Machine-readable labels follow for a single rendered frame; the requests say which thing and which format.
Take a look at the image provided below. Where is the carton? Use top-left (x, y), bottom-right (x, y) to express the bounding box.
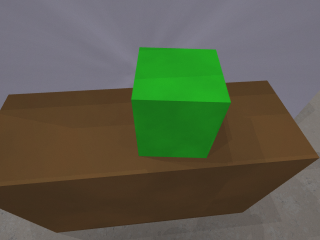
top-left (131, 47), bottom-right (231, 158)

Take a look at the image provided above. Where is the pedestal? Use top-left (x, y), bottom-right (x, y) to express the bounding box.
top-left (0, 80), bottom-right (320, 233)

